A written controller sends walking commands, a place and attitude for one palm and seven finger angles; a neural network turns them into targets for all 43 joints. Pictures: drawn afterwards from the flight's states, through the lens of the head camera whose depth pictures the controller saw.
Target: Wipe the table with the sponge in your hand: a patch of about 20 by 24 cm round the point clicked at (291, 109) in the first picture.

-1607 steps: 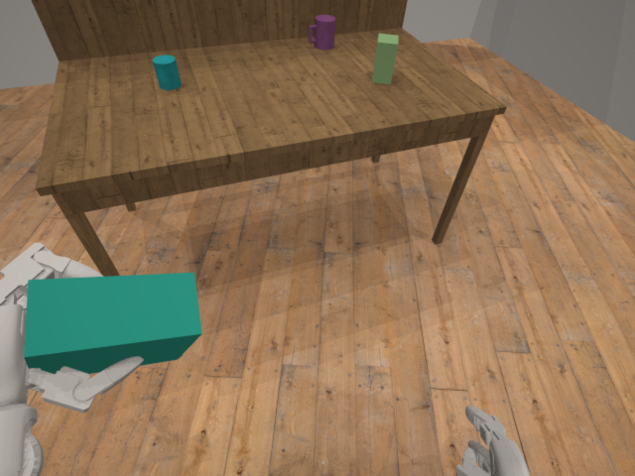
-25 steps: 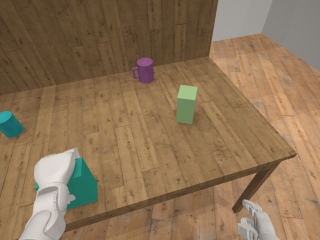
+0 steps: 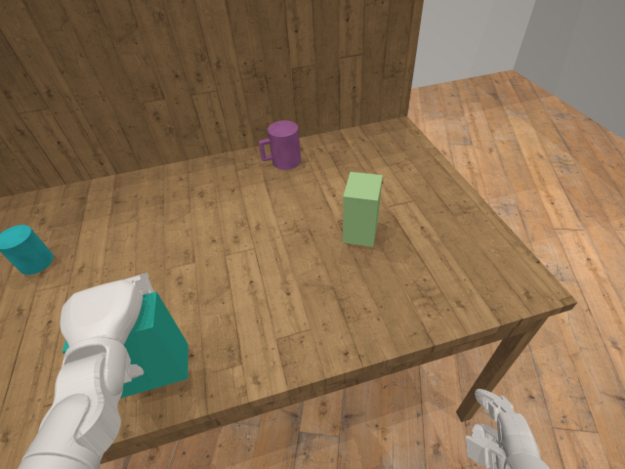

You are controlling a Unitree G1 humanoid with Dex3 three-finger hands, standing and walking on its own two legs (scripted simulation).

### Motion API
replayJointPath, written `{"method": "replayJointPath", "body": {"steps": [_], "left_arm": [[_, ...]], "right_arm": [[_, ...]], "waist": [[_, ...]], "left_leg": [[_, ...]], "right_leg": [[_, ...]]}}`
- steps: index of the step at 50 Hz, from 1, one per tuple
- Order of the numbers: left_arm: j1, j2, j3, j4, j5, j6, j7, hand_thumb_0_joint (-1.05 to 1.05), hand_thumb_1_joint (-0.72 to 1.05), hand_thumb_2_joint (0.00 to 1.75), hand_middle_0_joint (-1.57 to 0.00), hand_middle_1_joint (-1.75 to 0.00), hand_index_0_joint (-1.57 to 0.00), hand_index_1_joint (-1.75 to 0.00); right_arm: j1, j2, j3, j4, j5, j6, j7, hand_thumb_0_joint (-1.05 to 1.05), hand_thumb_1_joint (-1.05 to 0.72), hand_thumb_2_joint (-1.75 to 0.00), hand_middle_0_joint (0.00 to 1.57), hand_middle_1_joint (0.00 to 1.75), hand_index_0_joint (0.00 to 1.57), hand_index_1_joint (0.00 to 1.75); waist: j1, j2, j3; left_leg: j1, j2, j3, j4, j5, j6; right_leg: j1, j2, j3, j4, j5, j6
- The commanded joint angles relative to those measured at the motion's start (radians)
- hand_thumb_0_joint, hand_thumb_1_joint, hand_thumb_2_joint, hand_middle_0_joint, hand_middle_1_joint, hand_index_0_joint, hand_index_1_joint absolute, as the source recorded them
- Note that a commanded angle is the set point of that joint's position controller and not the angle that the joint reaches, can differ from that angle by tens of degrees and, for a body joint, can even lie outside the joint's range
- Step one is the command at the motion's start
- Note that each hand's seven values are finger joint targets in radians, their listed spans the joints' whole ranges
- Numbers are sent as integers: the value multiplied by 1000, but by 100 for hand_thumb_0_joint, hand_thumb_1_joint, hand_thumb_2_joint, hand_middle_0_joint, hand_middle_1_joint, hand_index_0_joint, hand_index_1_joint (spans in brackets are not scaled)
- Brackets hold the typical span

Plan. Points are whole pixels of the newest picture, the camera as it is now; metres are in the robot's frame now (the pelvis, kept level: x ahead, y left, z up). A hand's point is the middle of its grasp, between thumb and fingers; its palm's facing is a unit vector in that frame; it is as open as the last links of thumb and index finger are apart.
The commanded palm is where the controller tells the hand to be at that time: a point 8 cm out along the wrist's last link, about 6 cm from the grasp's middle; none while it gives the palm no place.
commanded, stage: lift the sponge slowly off the table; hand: left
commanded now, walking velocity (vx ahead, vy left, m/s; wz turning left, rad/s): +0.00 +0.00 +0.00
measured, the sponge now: (140, 356) +0.25 +0.30 -0.02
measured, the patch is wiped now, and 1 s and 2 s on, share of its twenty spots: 1.00 1.00 1.00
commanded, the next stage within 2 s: bring the sponge back beside the body in 0.84 s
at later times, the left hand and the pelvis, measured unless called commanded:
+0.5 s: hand (103, 322) +0.25 +0.32 +0.06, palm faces -0.03 -0.09 -1.00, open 10.3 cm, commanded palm +0.23 +0.31 +0.14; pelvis +0.00 +0.00 +0.00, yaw +0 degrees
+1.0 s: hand (103, 311) +0.25 +0.31 +0.08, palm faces +0.00 -0.09 -1.00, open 10.3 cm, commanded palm +0.22 +0.31 +0.15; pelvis +0.00 +0.01 +0.01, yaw +0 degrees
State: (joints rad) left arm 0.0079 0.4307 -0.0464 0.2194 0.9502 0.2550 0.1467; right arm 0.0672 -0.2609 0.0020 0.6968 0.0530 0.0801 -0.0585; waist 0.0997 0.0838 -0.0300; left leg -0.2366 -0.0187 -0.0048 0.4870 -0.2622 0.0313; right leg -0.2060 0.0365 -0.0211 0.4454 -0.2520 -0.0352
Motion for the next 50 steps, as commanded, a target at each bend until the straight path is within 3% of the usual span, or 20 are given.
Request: {"method": "replayJointPath", "body": {"steps": [1, 6, 8, 9, 13, 16, 18, 22, 23, 25, 28, 31, 32, 36, 38, 41, 43, 45, 48, 50], "left_arm": [[-243, 255, 139, -214, 16, 6, 32, 0, 10, 130, -120, -160, -120, -160], [-256, 271, 147, -246, 12, 4, 14, 0, 10, 130, -120, -160, -120, -160], [-260, 308, 180, -259, 9, 4, 8, 0, 10, 130, -120, -160, -120, -160], [-260, 279, 153, -256, 4, 5, 2, 0, 10, 130, -120, -160, -120, -160], [-285, 308, 173, -269, 3, 1, -17, 0, 10, 130, -120, -160, -120, -160], [-240, 289, 161, -281, -4, -4, -28, 0, 10, 130, -120, -160, -120, -160], [-248, 325, 192, -289, -9, -3, -36, 0, 10, 130, -120, -160, -120, -160], [-287, 309, 168, -306, -4, -6, -44, 0, 10, 130, -120, -160, -120, -160], [-281, 343, 201, -325, -8, -7, -46, 0, 10, 130, -120, -160, -120, -160], [-274, 315, 178, -321, -10, -6, -50, 0, 10, 130, -120, -160, -120, -160], [-278, 358, 213, -342, -10, -2, -55, 0, 10, 130, -120, -160, -120, -160], [-279, 298, 157, -344, -17, 10, -65, 0, 10, 130, -120, -160, -120, -160], [-301, 320, 169, -337, -12, 14, -67, 0, 10, 130, -120, -160, -120, -160], [-342, 291, 130, -358, -13, 24, -84, 0, 10, 130, -120, -160, -120, -160], [-340, 322, 157, -377, -5, 27, -87, 0, 10, 130, -120, -160, -120, -160], [-265, 283, 140, -350, -7, 39, -91, 0, 10, 130, -120, -160, -120, -160], [-255, 317, 176, -388, -6, 46, -88, 0, 10, 130, -120, -160, -120, -160], [-225, 291, 162, -399, -8, 52, -86, 0, 10, 130, -120, -160, -120, -160], [-224, 346, 210, -404, -10, 71, -84, 0, 10, 130, -120, -160, -120, -160], [-236, 306, 169, -429, -10, 68, -84, 0, 10, 130, -120, -160, -120, -160]], "right_arm": [[-189, -112, -36, -166, 1, -56, -6, 0, -90, -90, 20, 30, 20, 30], [-196, -111, -34, -170, 1, -60, -9, 0, -90, -90, 20, 30, 20, 30], [-202, -115, -31, -170, 1, -60, -9, 0, -90, -90, 20, 30, 20, 30], [-197, -110, -31, -176, 2, -62, -10, 0, -90, -90, 20, 30, 20, 30], [-205, -115, -27, -170, 0, -62, -10, 0, -90, -90, 20, 30, 20, 30], [-202, -113, -29, -176, 0, -63, -9, 0, -90, -90, 20, 30, 20, 30], [-205, -117, -26, -177, -1, -62, -9, 0, -90, -90, 20, 30, 20, 30], [-206, -112, -24, -174, -1, -61, -10, 0, -90, -90, 20, 30, 20, 30], [-210, -116, -23, -181, -2, -63, -10, 0, -90, -90, 20, 30, 20, 30], [-209, -110, -20, -181, -3, -64, -11, 0, -90, -90, 20, 30, 20, 30], [-220, -117, -19, -180, -3, -58, -9, 0, -90, -90, 20, 30, 20, 30], [-216, -110, -16, -182, -1, -59, -7, 0, -90, -90, 20, 30, 20, 30], [-219, -115, -15, -173, 0, -57, -7, 0, -90, -90, 20, 30, 20, 30], [-224, -111, -11, -184, 0, -60, -9, 0, -90, -90, 20, 30, 20, 30], [-238, -112, -6, -188, -1, -61, -6, 0, -90, -90, 20, 30, 20, 30], [-227, -114, -9, -184, -3, -54, 2, 0, -90, -90, 20, 30, 20, 30], [-248, -115, -5, -193, -3, -51, 11, 0, -90, -90, 20, 30, 20, 30], [-241, -109, -7, -194, -5, -51, 15, 0, -90, -90, 20, 30, 20, 30], [-258, -118, -3, -194, -5, -39, 16, 0, -90, -90, 20, 30, 20, 30], [-254, -107, -1, -198, -3, -47, 13, 0, -90, -90, 20, 30, 20, 30]], "waist": [[-1, -47, -203], [4, -20, -214], [7, -10, -209], [3, -21, -206], [0, -14, -204], [6, -7, -208], [5, -19, -197], [2, -10, -203], [8, 2, -216], [5, -14, -202], [12, 9, -218], [5, 14, -187], [4, 13, -183], [2, 2, -194], [10, 22, -212], [19, -9, -205], [26, 19, -214], [27, -17, -221], [30, -25, -193], [23, -1, -205]], "left_leg": [[97, -15, -43, -48, 253, 28], [114, -18, -40, -55, 262, 30], [124, -18, -51, -62, 265, 28], [116, -16, -46, -63, 260, 31], [135, -17, -49, -67, 270, 29], [142, -14, -44, -66, 287, 30], [141, -15, -55, -73, 278, 29], [156, -12, -51, -77, 298, 29], [162, -12, -57, -82, 295, 27], [156, -12, -55, -84, 301, 27], [171, -10, -62, -93, 312, 24], [170, 0, -64, -105, 314, 21], [171, 0, -69, -108, 307, 19], [184, 4, -71, -122, 298, 20], [193, 4, -83, -131, 305, 14], [180, 5, -74, -128, 330, 14], [181, 7, -81, -134, 341, 9], [181, 7, -72, -121, 374, 12], [166, 4, -75, -132, 328, 14], [178, 4, -72, -125, 347, 16]], "right_leg": [[67, -1, 63, -64, 259, -40], [86, -4, 67, -71, 268, -40], [91, 0, 81, -79, 265, -44], [92, -3, 64, -75, 258, -39], [92, -2, 78, -90, 268, -41], [99, -7, 63, -88, 282, -39], [102, -2, 74, -96, 268, -41], [100, -6, 56, -99, 278, -40], [115, -2, 72, -101, 275, -44], [114, -6, 55, -102, 276, -40], [128, -2, 72, -106, 281, -46], [111, -4, 37, -112, 257, -42], [103, -4, 41, -118, 241, -42], [111, -3, 32, -123, 225, -42], [127, 3, 53, -123, 223, -49], [138, -1, 34, -119, 253, -46], [154, 3, 61, -115, 264, -53], [162, -4, 45, -106, 308, -47], [161, 1, 74, -119, 276, -49], [159, -5, 50, -113, 283, -46]]}}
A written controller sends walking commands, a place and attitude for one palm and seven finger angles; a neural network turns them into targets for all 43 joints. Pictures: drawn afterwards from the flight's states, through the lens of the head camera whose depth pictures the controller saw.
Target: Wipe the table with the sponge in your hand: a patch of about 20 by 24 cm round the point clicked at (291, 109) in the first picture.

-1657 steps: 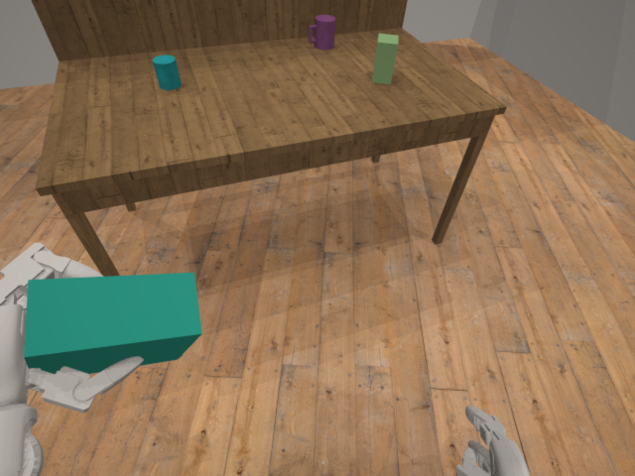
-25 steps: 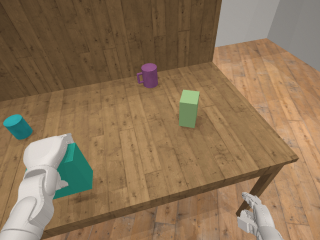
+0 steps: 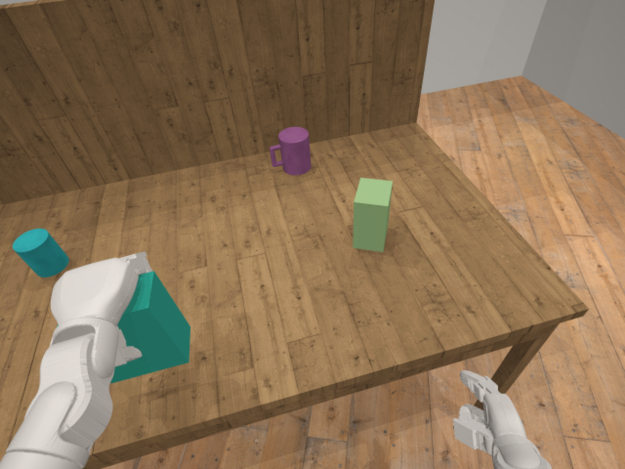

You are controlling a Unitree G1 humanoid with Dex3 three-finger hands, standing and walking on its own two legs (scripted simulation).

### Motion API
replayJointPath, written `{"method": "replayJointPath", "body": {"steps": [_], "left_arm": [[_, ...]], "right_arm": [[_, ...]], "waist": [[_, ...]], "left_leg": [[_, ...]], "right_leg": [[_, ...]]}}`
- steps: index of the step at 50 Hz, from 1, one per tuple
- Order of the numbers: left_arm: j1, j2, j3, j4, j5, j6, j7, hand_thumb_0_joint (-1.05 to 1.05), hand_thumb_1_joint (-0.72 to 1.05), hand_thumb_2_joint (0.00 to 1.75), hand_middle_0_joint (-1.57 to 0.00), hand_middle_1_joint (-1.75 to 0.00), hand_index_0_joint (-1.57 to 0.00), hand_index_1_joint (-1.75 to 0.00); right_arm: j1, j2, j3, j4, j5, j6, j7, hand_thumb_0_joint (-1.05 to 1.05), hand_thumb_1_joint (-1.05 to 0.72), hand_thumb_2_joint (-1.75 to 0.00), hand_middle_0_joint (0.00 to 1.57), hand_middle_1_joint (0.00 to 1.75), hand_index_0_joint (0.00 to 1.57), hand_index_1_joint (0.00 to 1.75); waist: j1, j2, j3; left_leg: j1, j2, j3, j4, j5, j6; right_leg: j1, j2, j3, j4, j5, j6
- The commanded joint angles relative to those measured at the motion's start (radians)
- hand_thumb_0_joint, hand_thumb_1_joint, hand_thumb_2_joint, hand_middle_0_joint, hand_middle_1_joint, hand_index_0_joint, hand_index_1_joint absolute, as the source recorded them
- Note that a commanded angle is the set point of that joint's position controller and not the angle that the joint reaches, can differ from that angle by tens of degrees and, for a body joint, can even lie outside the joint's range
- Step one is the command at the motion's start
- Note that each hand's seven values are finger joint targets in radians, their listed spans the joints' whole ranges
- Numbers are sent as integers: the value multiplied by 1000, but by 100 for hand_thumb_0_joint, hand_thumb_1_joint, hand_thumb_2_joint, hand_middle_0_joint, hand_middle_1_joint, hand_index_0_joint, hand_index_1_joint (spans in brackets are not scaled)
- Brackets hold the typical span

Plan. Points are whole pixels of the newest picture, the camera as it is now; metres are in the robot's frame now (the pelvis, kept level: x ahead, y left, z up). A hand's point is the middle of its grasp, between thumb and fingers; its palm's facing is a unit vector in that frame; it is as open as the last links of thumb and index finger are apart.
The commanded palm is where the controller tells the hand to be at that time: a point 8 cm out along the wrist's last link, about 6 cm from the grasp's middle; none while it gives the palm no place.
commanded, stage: bring the sponge back beside the body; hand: left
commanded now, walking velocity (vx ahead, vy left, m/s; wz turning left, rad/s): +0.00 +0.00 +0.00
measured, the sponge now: (139, 338) +0.25 +0.29 +0.02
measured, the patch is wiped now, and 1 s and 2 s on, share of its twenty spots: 1.00 1.00 1.00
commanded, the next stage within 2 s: step back with the hand held close in 1.52 s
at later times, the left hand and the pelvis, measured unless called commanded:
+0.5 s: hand (114, 329) +0.22 +0.28 +0.09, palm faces +0.03 -0.09 -1.00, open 10.3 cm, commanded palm +0.19 +0.28 +0.16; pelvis -0.01 -0.01 +0.00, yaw +0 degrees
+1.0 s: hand (106, 356) +0.19 +0.27 +0.10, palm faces +0.05 -0.12 -0.99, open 10.3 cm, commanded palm +0.15 +0.26 +0.17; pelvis -0.01 -0.02 +0.00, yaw +0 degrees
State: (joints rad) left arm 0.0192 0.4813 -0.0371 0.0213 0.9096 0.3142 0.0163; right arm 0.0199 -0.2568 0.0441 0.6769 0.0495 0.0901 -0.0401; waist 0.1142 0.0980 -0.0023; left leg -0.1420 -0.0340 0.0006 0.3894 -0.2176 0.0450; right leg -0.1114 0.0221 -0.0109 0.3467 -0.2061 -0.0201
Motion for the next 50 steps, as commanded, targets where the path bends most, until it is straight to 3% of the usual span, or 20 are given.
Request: {"method": "replayJointPath", "body": {"steps": [1, 3, 9, 13, 16, 18, 19, 21, 23, 24, 28, 31, 33, 36, 38, 39, 43, 44, 48, 50], "left_arm": [[-235, 266, 170, -232, 29, 7, 46, 0, 10, 130, -120, -160, -120, -160], [-243, 263, 162, -283, 25, 1, 42, 0, 10, 130, -120, -160, -120, -160], [-256, 244, 136, -275, 23, -5, 33, 0, 10, 130, -120, -160, -120, -160], [-208, 268, 168, -326, 20, -11, 35, 0, 10, 130, -120, -160, -120, -160], [-165, 253, 164, -293, 21, 3, 35, 0, 10, 130, -120, -160, -120, -160], [-164, 274, 187, -341, 20, 9, 37, 0, 10, 130, -120, -160, -120, -160], [-153, 240, 156, -345, 16, 14, 35, 0, 10, 130, -120, -160, -120, -160], [-136, 247, 159, -305, 11, 28, 31, 0, 10, 130, -120, -160, -120, -160], [-147, 273, 181, -339, 14, 34, 29, 0, 10, 130, -120, -160, -120, -160], [-153, 251, 158, -348, 14, 35, 26, 0, 10, 130, -120, -160, -120, -160], [-128, 271, 178, -387, 9, 29, 17, 0, 10, 130, -120, -160, -120, -160], [-95, 249, 160, -373, 8, 26, 13, 0, 10, 130, -120, -160, -120, -160], [-84, 287, 201, -424, 6, 18, 19, 0, 10, 130, -120, -160, -120, -160], [-45, 256, 181, -415, 0, 19, 19, 0, 10, 130, -120, -160, -120, -160], [-40, 276, 203, -453, -3, 25, 23, 0, 10, 130, -120, -160, -120, -160], [-44, 255, 184, -443, -4, 29, 22, 0, 10, 130, -120, -160, -120, -160], [-14, 264, 196, -482, -11, 33, 21, 0, 10, 130, -120, -160, -120, -160], [-14, 250, 177, -477, -6, 36, 17, 0, 10, 130, -120, -160, -120, -160], [10, 266, 194, -522, -6, 37, 17, 0, 10, 130, -120, -160, -120, -160], [24, 253, 180, -518, -4, 35, 18, 0, 10, 130, -120, -160, -120, -160]], "right_arm": [[-203, -117, -48, -175, -1, -57, -6, 0, -90, -90, 20, 30, 20, 30], [-218, -112, -44, -185, -1, -62, -7, 0, -90, -90, 20, 30, 20, 30], [-211, -110, -43, -175, 0, -72, -17, 0, -90, -90, 20, 30, 20, 30], [-233, -108, -43, -183, -3, -76, -12, 0, -90, -90, 20, 30, 20, 30], [-222, -112, -43, -173, -7, -69, -9, 0, -90, -90, 20, 30, 20, 30], [-248, -110, -40, -181, -5, -68, -5, 0, -90, -90, 20, 30, 20, 30], [-241, -106, -40, -190, -5, -70, -5, 0, -90, -90, 20, 30, 20, 30], [-241, -112, -38, -178, -5, -64, -4, 0, -90, -90, 20, 30, 20, 30], [-262, -110, -34, -185, -2, -65, -4, 0, -90, -90, 20, 30, 20, 30], [-253, -107, -34, -189, -3, -67, -5, 0, -90, -90, 20, 30, 20, 30], [-266, -106, -33, -194, -4, -71, -7, 0, -90, -90, 20, 30, 20, 30], [-249, -108, -35, -188, -7, -72, -9, 0, -90, -90, 20, 30, 20, 30], [-264, -104, -34, -197, -8, -80, -8, 0, -90, -90, 20, 30, 20, 30], [-252, -106, -36, -190, -10, -76, -6, 0, -90, -90, 20, 30, 20, 30], [-274, -103, -33, -198, -7, -79, -4, 0, -90, -90, 20, 30, 20, 30], [-261, -101, -33, -200, -8, -80, -4, 0, -90, -90, 20, 30, 20, 30], [-283, -100, -33, -205, -7, -83, -4, 0, -90, -90, 20, 30, 20, 30], [-269, -101, -33, -204, -8, -83, -4, 0, -90, -90, 20, 30, 20, 30], [-293, -98, -31, -208, -8, -85, -2, 0, -90, -90, 20, 30, 20, 30], [-277, -93, -30, -203, -9, -87, 0, 0, -90, -90, 20, 30, 20, 30]], "waist": [[12, -21, -233], [6, 11, -231], [-2, -10, -201], [13, 11, -218], [19, -19, -199], [19, -3, -201], [21, -8, -210], [16, -31, -166], [16, -23, -176], [18, -22, -192], [16, -25, -183], [20, -21, -169], [23, -13, -187], [25, -22, -171], [23, -3, -160], [26, -23, -164], [24, -15, -154], [26, -15, -158], [27, -2, -145], [28, -15, -148]], "left_leg": [[91, 18, -76, -23, 308, 5], [105, 19, -85, -29, 294, 4], [106, 17, -78, -28, 247, 11], [118, 15, -86, -34, 265, 7], [102, 15, -78, -32, 281, 6], [106, 15, -85, -37, 268, 5], [105, 12, -73, -28, 269, 9], [92, 14, -75, -32, 256, 7], [95, 13, -82, -37, 233, 7], [93, 12, -74, -33, 236, 10], [104, 11, -84, -31, 227, 11], [102, 10, -74, -24, 237, 14], [109, 9, -82, -22, 232, 12], [103, 8, -73, -13, 248, 13], [102, 11, -84, -21, 227, 10], [93, 11, -74, -16, 229, 12], [100, 10, -82, -18, 212, 11], [96, 9, -74, -12, 217, 14], [97, 13, -89, -23, 195, 11], [95, 15, -86, -21, 202, 10]], "right_leg": [[66, 12, 42, -17, 248, -62], [63, 16, 60, -24, 230, -64], [41, 12, 51, -42, 180, -60], [66, 16, 80, -40, 202, -66], [69, 11, 59, -37, 224, -63], [71, 16, 95, -40, 209, -68], [76, 8, 68, -35, 214, -62], [54, 9, 71, -46, 204, -61], [56, 14, 106, -49, 171, -65], [66, 8, 77, -41, 178, -61], [57, 13, 111, -49, 166, -63], [51, 8, 81, -47, 178, -58], [64, 12, 121, -46, 179, -63], [59, 6, 95, -42, 205, -60], [52, 12, 127, -47, 172, -63], [57, 7, 97, -40, 174, -60], [46, 11, 132, -50, 151, -61], [49, 7, 104, -43, 157, -58], [40, 14, 137, -51, 119, -63], [41, 9, 112, -46, 119, -58]]}}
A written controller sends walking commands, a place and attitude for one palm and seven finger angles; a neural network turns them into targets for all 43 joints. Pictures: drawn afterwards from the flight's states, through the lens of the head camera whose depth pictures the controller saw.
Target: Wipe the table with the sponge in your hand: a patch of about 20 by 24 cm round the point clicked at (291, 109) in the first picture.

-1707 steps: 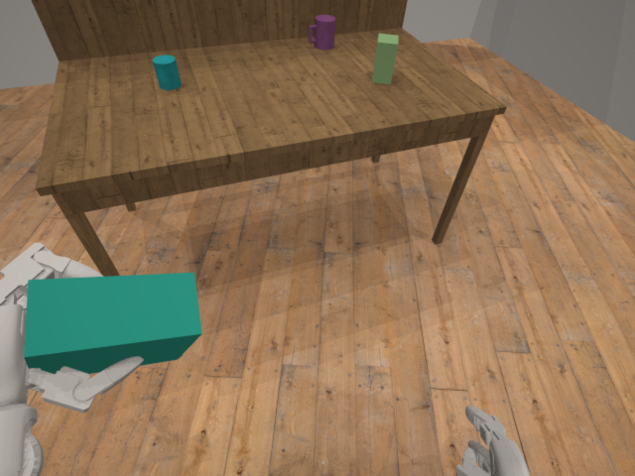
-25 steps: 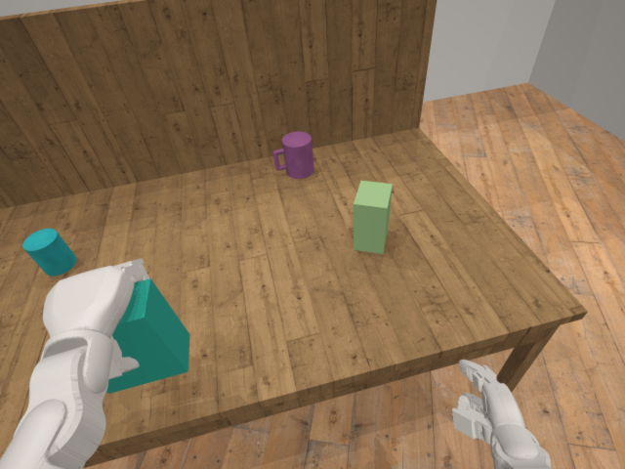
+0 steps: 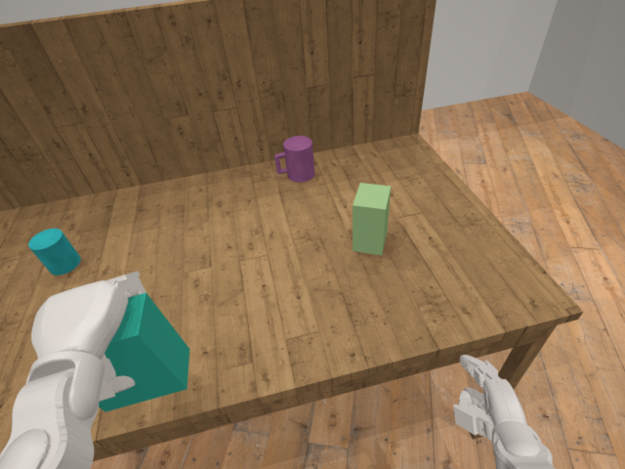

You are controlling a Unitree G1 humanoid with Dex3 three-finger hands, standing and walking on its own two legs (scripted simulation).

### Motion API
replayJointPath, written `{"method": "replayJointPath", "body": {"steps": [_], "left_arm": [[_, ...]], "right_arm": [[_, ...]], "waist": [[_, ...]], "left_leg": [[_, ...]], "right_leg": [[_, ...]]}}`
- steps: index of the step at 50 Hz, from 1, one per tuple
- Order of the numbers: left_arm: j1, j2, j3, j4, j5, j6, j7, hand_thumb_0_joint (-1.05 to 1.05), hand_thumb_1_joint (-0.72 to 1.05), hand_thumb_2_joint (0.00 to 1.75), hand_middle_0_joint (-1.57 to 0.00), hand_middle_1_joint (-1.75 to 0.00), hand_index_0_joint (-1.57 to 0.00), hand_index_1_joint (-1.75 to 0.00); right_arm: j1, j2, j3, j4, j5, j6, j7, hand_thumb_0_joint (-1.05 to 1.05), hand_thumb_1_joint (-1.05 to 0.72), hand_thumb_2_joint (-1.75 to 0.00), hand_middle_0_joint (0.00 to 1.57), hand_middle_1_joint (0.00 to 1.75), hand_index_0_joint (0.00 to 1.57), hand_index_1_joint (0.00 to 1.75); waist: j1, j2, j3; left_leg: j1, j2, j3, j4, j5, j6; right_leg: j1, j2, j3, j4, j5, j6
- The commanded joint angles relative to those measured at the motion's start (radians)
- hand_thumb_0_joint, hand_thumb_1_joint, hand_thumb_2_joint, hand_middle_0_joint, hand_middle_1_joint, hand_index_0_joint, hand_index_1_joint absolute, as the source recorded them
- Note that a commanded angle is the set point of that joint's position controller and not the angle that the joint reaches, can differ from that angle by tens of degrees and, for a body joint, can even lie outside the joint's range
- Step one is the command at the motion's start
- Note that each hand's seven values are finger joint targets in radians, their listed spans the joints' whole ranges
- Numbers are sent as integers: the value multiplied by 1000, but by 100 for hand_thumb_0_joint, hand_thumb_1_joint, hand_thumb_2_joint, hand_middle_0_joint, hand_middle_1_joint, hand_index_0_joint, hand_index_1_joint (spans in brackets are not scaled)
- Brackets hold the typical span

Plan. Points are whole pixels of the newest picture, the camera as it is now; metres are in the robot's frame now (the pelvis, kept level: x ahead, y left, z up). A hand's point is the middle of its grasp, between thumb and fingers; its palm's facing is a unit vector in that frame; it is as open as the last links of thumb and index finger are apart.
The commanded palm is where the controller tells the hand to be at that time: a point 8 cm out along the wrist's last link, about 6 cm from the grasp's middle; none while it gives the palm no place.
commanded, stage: bring the sponge back beside the body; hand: left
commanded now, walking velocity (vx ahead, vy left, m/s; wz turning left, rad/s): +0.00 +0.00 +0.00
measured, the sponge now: (133, 363) +0.20 +0.28 +0.04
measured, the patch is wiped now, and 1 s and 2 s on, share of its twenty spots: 1.00 1.00 1.00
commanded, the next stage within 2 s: step back with the hand held close in 0.52 s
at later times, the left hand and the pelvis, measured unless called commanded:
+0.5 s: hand (105, 352) +0.18 +0.29 +0.10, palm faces +0.06 -0.12 -0.99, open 10.3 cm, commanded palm +0.15 +0.28 +0.17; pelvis -0.01 +0.00 +0.00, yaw +0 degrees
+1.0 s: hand (120, 318) +0.20 +0.25 +0.15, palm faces +0.30 -0.86 -0.40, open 10.3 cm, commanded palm +0.15 +0.30 +0.17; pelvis -0.01 +0.02 -0.02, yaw +0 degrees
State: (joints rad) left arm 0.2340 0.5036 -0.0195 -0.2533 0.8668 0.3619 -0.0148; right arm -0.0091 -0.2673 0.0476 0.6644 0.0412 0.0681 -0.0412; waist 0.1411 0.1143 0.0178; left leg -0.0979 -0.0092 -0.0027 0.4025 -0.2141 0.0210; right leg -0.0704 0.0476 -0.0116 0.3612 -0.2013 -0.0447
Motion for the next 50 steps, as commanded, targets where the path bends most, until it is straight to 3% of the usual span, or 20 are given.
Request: {"method": "replayJointPath", "body": {"steps": [1, 8, 11, 13, 16, 18, 19, 22, 28, 32, 33, 34, 35, 37, 38, 40, 43, 44, 47, 50], "left_arm": [[-165, 220, 158, -231, 36, -9, 47, 0, 10, 130, -120, -160, -120, -160], [-142, 232, 177, -285, 35, 7, 48, 0, 10, 130, -120, -160, -120, -160], [-155, 211, 144, -239, 38, 17, 41, 0, 10, 130, -120, -160, -120, -160], [-186, 229, 159, -283, 42, 14, 41, 0, 10, 130, -120, -160, -120, -160], [-167, 213, 139, -247, 39, 8, 35, 0, 10, 130, -120, -160, -120, -160], [-177, 236, 167, -295, 46, -2, 39, 0, 10, 130, -120, -160, -120, -160], [-171, 217, 149, -292, 45, -2, 39, 0, 10, 130, -120, -160, -120, -160], [-151, 221, 157, -268, 38, -5, 42, 0, 10, 130, -120, -160, -120, -160], [-163, 226, 164, -280, 38, 8, 45, 0, 10, 130, -120, -160, -120, -160], [-145, 209, 145, -226, 43, 5, 44, 0, 10, 130, -120, -160, -120, -160], [-416, 76, 339, -488, -816, -220, 84, 0, 10, 130, -120, -160, -120, -160], [-117, 151, 400, -296, -853, -305, 95, 0, 10, 130, -120, -160, -120, -160], [-11, 104, 412, -314, -914, -348, 100, 0, 10, 130, -120, -160, -120, -160], [10, 109, 427, -473, -941, -417, 112, 0, 10, 130, -120, -160, -120, -160], [31, 144, 474, -529, -949, -445, 126, 0, 10, 130, -120, -160, -120, -160], [131, 84, 456, -529, -959, -472, 138, 0, 10, 130, -120, -160, -120, -160], [207, 107, 501, -516, -957, -491, 147, 0, 10, 130, -120, -160, -120, -160], [232, 79, 485, -494, -958, -495, 144, 0, 10, 130, -120, -160, -120, -160], [237, 83, 490, -498, -958, -505, 147, 0, 10, 130, -120, -160, -120, -160], [259, 88, 497, -513, -953, -520, 154, 0, 10, 130, -120, -160, -120, -160]], "right_arm": [[-243, -87, -36, -191, -4, -61, 0, 0, -90, -90, 20, 30, 20, 30], [-278, -81, -30, -199, 0, -61, 8, 0, -90, -90, 20, 30, 20, 30], [-260, -86, -29, -188, -4, -56, 1, 0, -90, -90, 20, 30, 20, 30], [-283, -80, -26, -197, 2, -60, 0, 0, -90, -90, 20, 30, 20, 30], [-256, -82, -26, -190, -5, -62, -5, 0, -90, -90, 20, 30, 20, 30], [-278, -79, -26, -195, -2, -71, -2, 0, -90, -90, 20, 30, 20, 30], [-258, -77, -24, -197, -6, -71, -1, 0, -90, -90, 20, 30, 20, 30], [-253, -80, -28, -182, -6, -63, 2, 0, -90, -90, 20, 30, 20, 30], [-277, -82, -27, -193, 0, -68, 3, 0, -90, -90, 20, 30, 20, 30], [-249, -86, -30, -179, -4, -63, 1, 0, -90, -90, 20, 30, 20, 30], [-93, -29, -15, -429, 12, -70, 0, 0, -90, -90, 20, 30, 20, 30], [-19, -65, -6, -328, -28, -80, -9, 0, -90, -90, 20, 30, 20, 30], [45, -55, -22, -313, -15, -70, -14, 0, -90, -90, 20, 30, 20, 30], [66, -64, -31, -301, -17, -72, -24, 0, -90, -90, 20, 30, 20, 30], [63, -76, -35, -297, -23, -81, -31, 0, -90, -90, 20, 30, 20, 30], [77, -76, -43, -296, -25, -86, -35, 0, -90, -90, 20, 30, 20, 30], [102, -82, -57, -283, -21, -84, -36, 0, -90, -90, 20, 30, 20, 30], [104, -76, -57, -278, -21, -81, -33, 0, -90, -90, 20, 30, 20, 30], [103, -84, -72, -289, -11, -82, -33, 0, -90, -90, 20, 30, 20, 30], [99, -90, -77, -291, -14, -93, -32, 0, -90, -90, 20, 30, 20, 30]], "waist": [[7, -35, -159], [5, -42, -134], [2, -51, -114], [-3, -12, -126], [3, -36, -127], [2, 3, -150], [8, 3, -166], [1, -43, -139], [-1, -3, -127], [-3, -43, -131], [-112, -96, 112], [-85, -232, 8], [-96, -312, -43], [-114, -215, -168], [-112, -83, -198], [-117, 14, -220], [-121, -13, -227], [-123, -47, -227], [-134, -80, -212], [-130, -46, -187]], "left_leg": [[49, -11, -77, -35, 196, 38], [39, -6, -89, -42, 159, 35], [35, -8, -74, -38, 150, 38], [38, -7, -87, -50, 124, 36], [37, -10, -76, -47, 127, 40], [42, -8, -87, -51, 129, 37], [39, -9, -80, -45, 144, 40], [39, -6, -79, -44, 163, 34], [27, -4, -85, -56, 127, 33], [26, -7, -76, -47, 152, 33], [25, 2, -76, -2, -78, 42], [-6, 14, -84, 31, -86, 54], [7, 22, -79, 76, -70, 40], [23, 52, -65, 128, 0, 37], [34, 64, -70, 116, 28, 37], [-34, 97, -95, 116, 114, 38], [-107, 130, -138, 133, 233, 37], [-123, 136, -143, 139, 247, 40], [-174, 140, -157, 159, 198, 36], [-229, 142, -183, 125, 108, 41]], "right_leg": [[-1, -15, 102, -63, 116, -33], [-16, -6, 146, -71, 66, -38], [-31, -12, 111, -78, 55, -31], [-25, -5, 144, -77, 29, -36], [-21, -11, 108, -77, 30, -31], [-6, -3, 148, -71, 36, -38], [10, -8, 112, -61, 56, -36], [-11, -13, 115, -72, 74, -32], [-12, -5, 139, -73, 38, -38], [-16, -12, 107, -70, 62, -31], [-239, -32, 217, -157, 35, -30], [-232, -53, 187, -110, 47, -35], [-220, -117, 173, -102, 74, -23], [-201, -191, 178, -35, 209, -21], [-208, -192, 188, 9, 238, -25], [-189, -183, 146, 90, 269, -12], [-185, -170, 115, 150, 274, -2], [-195, -159, 96, 160, 248, 4], [-222, -168, 111, 162, 226, -1], [-241, -143, 90, 183, 113, 0]]}}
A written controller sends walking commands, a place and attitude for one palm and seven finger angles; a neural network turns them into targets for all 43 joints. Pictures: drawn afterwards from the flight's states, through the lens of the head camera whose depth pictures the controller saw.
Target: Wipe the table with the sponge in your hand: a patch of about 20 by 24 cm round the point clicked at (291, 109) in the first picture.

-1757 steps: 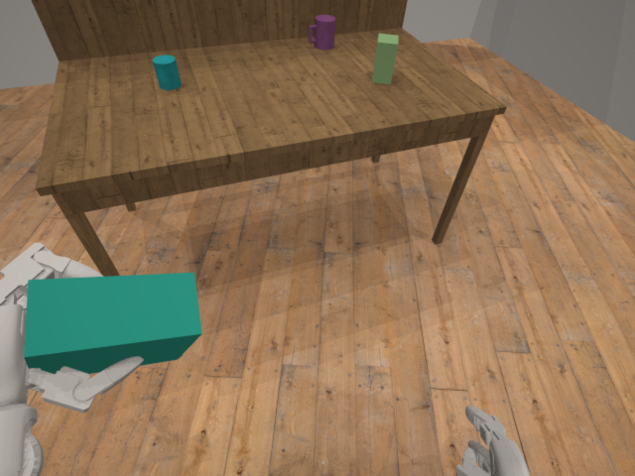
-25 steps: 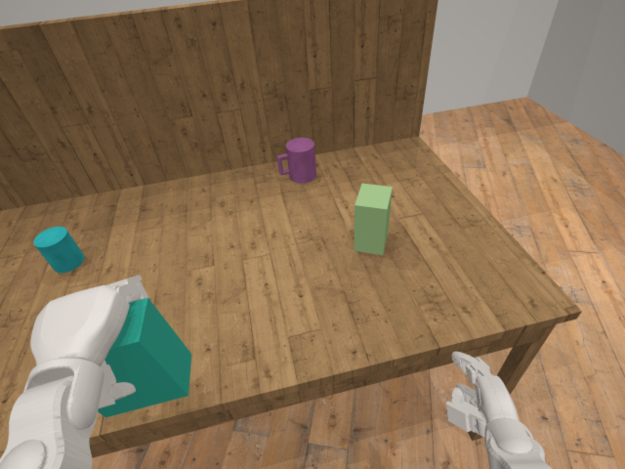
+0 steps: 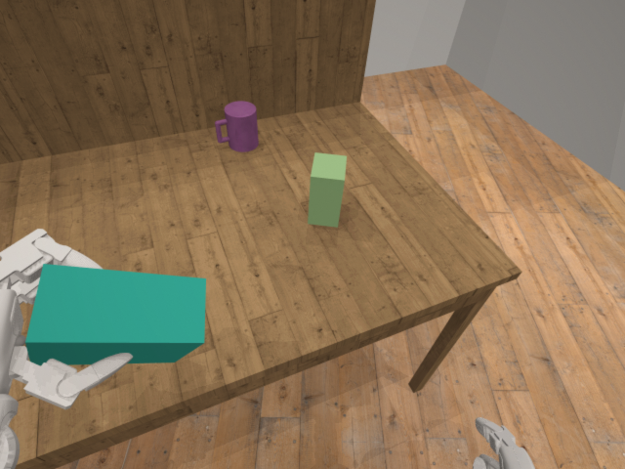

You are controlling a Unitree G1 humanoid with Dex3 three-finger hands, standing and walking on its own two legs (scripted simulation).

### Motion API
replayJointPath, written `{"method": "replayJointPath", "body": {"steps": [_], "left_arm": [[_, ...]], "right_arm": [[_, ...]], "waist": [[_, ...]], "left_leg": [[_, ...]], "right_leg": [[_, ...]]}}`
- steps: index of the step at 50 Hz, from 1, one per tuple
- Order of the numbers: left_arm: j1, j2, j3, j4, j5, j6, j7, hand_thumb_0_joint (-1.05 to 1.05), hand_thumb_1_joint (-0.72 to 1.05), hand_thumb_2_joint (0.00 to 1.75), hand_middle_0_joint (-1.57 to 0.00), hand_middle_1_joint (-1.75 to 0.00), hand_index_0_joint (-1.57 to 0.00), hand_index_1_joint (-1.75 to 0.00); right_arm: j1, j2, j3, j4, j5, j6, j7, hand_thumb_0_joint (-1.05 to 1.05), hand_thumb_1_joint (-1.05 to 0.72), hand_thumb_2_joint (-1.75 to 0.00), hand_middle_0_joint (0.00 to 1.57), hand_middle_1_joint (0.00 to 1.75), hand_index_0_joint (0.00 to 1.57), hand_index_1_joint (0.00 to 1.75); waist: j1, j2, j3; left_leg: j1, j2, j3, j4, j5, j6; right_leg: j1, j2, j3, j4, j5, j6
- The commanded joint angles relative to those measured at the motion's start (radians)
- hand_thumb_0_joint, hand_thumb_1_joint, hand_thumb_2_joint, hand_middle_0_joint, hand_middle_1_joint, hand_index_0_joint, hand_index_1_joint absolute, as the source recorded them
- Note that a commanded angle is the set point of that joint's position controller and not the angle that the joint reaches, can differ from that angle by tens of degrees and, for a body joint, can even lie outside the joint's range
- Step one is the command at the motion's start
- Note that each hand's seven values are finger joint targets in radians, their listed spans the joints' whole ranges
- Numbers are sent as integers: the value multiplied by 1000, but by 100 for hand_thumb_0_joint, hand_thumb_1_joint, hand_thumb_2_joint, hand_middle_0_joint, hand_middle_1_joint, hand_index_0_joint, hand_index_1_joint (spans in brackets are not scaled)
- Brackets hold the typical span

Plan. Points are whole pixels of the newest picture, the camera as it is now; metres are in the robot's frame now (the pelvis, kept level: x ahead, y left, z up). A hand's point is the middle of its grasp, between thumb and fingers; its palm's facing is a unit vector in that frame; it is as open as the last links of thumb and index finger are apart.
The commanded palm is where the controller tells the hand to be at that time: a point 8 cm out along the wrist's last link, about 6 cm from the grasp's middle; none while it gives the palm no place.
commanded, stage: step back with the hand held close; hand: left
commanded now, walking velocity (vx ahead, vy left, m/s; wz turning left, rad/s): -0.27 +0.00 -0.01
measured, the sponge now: (145, 322) +0.23 +0.18 +0.14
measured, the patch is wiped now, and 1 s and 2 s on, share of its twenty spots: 1.00 1.00 1.00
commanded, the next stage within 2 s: stop stepping back and stand still in 1.12 s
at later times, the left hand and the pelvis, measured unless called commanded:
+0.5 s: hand (25, 380) +0.16 +0.25 +0.17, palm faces +0.37 -0.85 -0.37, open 10.3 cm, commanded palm +0.10 +0.29 +0.19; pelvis -0.05 +0.01 -0.01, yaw +1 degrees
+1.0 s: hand out of the picture +0.09 +0.25 +0.16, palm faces +0.32 -0.85 -0.42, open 10.3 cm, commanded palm +0.03 +0.29 +0.19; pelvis -0.13 +0.01 -0.01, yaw +0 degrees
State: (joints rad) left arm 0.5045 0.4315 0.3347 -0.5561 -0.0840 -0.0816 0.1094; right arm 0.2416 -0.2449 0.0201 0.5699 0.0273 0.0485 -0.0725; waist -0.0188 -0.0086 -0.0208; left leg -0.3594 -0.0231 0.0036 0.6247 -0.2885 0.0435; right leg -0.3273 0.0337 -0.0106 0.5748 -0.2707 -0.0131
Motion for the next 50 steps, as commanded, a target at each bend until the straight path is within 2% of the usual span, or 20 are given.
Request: {"method": "replayJointPath", "body": {"steps": [1, 8, 10, 15, 17, 19, 22, 26, 28, 30, 33, 35, 36, 38, 40, 42, 44, 46, 48, 50], "left_arm": [[-16, 157, 139, -222, 1, -83, 31, 0, 10, 130, -120, -160, -120, -160], [-50, 168, 162, -278, 30, -107, 47, 0, 10, 130, -120, -160, -120, -160], [-74, 135, 143, -250, 35, -107, 46, 0, 10, 130, -120, -160, -120, -160], [-117, 118, 117, -200, 38, -105, 40, 0, 10, 130, -120, -160, -120, -160], [-122, 126, 111, -207, 31, -110, 44, 0, 10, 130, -120, -160, -120, -160], [-118, 130, 108, -257, 25, -123, 48, 0, 10, 130, -120, -160, -120, -160], [-81, 153, 143, -281, 21, -133, 58, 0, 10, 130, -120, -160, -120, -160], [-70, 136, 168, -288, 47, -141, 59, 0, 10, 130, -120, -160, -120, -160], [-118, 137, 163, -276, 55, -136, 58, 0, 10, 130, -120, -160, -120, -160], [-117, 104, 128, -246, 47, -130, 56, 0, 10, 130, -120, -160, -120, -160], [-114, 103, 105, -233, 45, -126, 51, 0, 10, 130, -120, -160, -120, -160], [-139, 94, 86, -257, 53, -142, 43, 0, 10, 130, -120, -160, -120, -160], [-154, 95, 79, -266, 54, -144, 41, 0, 10, 130, -120, -160, -120, -160], [-98, 153, 119, -285, 33, -148, 53, 0, 10, 130, -120, -160, -120, -160], [-46, 151, 127, -322, 32, -147, 56, 0, 10, 130, -120, -160, -120, -160], [-23, 167, 161, -295, 35, -147, 61, 0, 10, 130, -120, -160, -120, -160], [10, 165, 180, -283, 31, -146, 67, 0, 10, 130, -120, -160, -120, -160], [-2, 159, 186, -316, 18, -156, 68, 0, 10, 130, -120, -160, -120, -160], [40, 168, 189, -313, 13, -150, 60, 0, 10, 130, -120, -160, -120, -160], [-23, 123, 148, -323, 24, -141, 61, 0, 10, 130, -120, -160, -120, -160]], "right_arm": [[-148, -117, -49, -195, -2, -78, 0, 0, -90, -90, 20, 30, 20, 30], [-133, -135, -59, -176, -22, -136, -2, 0, -90, -90, 20, 30, 20, 30], [-112, -128, -59, -165, -26, -145, -2, 0, -90, -90, 20, 30, 20, 30], [-111, -126, -56, -167, -16, -133, -5, 0, -90, -90, 20, 30, 20, 30], [-111, -112, -53, -160, -18, -129, -4, 0, -90, -90, 20, 30, 20, 30], [-107, -105, -51, -157, -22, -124, 0, 0, -90, -90, 20, 30, 20, 30], [-121, -103, -56, -171, -15, -118, 1, 0, -90, -90, 20, 30, 20, 30], [-149, -125, -63, -178, -31, -133, -3, 0, -90, -90, 20, 30, 20, 30], [-136, -113, -68, -161, -40, -145, 0, 0, -90, -90, 20, 30, 20, 30], [-112, -98, -68, -143, -37, -157, 8, 0, -90, -90, 20, 30, 20, 30], [-115, -105, -57, -130, -34, -161, 11, 0, -90, -90, 20, 30, 20, 30], [-128, -107, -53, -127, -32, -156, 16, 0, -90, -90, 20, 30, 20, 30], [-135, -105, -57, -133, -25, -154, 14, 0, -90, -90, 20, 30, 20, 30], [-103, -107, -82, -134, -10, -143, 6, 0, -90, -90, 20, 30, 20, 30], [-139, -57, -54, -159, -20, -125, 14, 0, -90, -90, 20, 30, 20, 30], [-151, -44, -44, -154, -25, -104, 8, 0, -90, -90, 20, 30, 20, 30], [-132, -63, -57, -148, -19, -97, -1, 0, -90, -90, 20, 30, 20, 30], [-136, -96, -84, -161, -12, -118, -2, 0, -90, -90, 20, 30, 20, 30], [-106, -89, -83, -137, -43, -154, 10, 0, -90, -90, 20, 30, 20, 30], [-61, -85, -89, -96, -30, -178, 26, 0, -90, -90, 20, 30, 20, 30]], "waist": [[30, 70, -147], [29, 206, -98], [28, 166, -88], [9, 8, -53], [0, -56, -60], [-9, -9, -120], [0, -17, -144], [13, 220, -113], [11, 249, -90], [22, 161, -107], [25, 165, -128], [22, 108, -142], [12, 28, -139], [2, -161, -172], [-1, -99, -180], [-4, -78, -150], [-9, -33, -186], [13, 179, -220], [13, 310, -246], [7, 180, -231]], "left_leg": [[12, 154, -194, -102, 144, 21], [-117, 223, -302, -294, -113, 60], [-117, 231, -289, -267, -75, 68], [-200, 138, -195, -120, -341, 37], [-116, 90, -152, 19, -272, 9], [-41, 85, -143, 50, -142, -8], [-33, 108, -162, -8, -137, -1], [-205, 259, -338, -313, -311, 74], [-192, 307, -373, -360, -201, 100], [-33, 302, -306, -278, 42, 97], [25, 275, -268, -207, 156, 63], [17, 224, -215, -76, 116, 29], [-42, 161, -157, -25, -44, -3], [37, 37, -52, 271, -146, -63], [-51, 43, -71, 338, -144, -61], [-81, 62, -65, 205, -120, -55], [0, 96, -59, -76, 117, -39], [123, 271, -212, -181, 500, 33], [236, 368, -337, -225, 702, 105], [321, 349, -240, -148, 892, 105]], "right_leg": [[16, -122, 85, -29, 162, -31], [42, -23, 39, 117, -86, 4], [55, -23, 40, 85, -62, 7], [19, -124, 148, -53, 29, -41], [-97, -212, 251, -139, 42, -89], [-97, -248, 249, -101, 199, -114], [-97, -208, 197, -66, 149, -84], [21, -15, 42, 194, -79, 8], [-6, 11, 49, 343, -155, 22], [-74, -1, 60, 245, -193, 16], [17, -14, 66, -23, -57, 8], [56, -84, 112, -176, 155, -26], [54, -137, 148, -153, 254, -59], [-96, -330, 297, -223, 286, -167], [-27, -381, 290, -157, 632, -186], [7, -349, 230, -90, 694, -138], [31, -271, 173, 20, 626, -74], [-73, -78, 56, 153, 158, 16], [-244, 2, 80, 399, -303, 27], [-268, -15, 109, 353, -241, 28]]}}
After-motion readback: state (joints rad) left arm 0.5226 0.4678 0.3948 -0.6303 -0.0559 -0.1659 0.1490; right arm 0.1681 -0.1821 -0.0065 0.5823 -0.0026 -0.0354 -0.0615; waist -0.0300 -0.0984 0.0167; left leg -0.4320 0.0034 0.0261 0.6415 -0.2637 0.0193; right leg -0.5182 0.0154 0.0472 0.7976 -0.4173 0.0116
